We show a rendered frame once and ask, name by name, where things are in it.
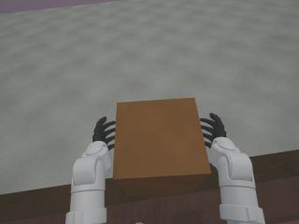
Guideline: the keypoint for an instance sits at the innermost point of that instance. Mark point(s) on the robot right hand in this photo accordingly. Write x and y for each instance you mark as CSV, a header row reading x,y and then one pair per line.
x,y
216,131

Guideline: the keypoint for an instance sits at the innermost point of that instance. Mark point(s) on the left robot forearm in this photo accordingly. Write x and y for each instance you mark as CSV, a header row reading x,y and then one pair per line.
x,y
88,185

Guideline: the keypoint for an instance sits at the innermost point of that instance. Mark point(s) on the robot left hand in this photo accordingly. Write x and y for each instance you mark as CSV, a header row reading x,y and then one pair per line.
x,y
99,133

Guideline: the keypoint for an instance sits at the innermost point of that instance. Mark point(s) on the carton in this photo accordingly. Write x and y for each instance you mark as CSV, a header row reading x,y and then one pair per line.
x,y
159,147

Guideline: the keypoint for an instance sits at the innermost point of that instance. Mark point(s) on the right robot forearm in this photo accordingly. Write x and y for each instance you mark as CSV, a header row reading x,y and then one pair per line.
x,y
239,204

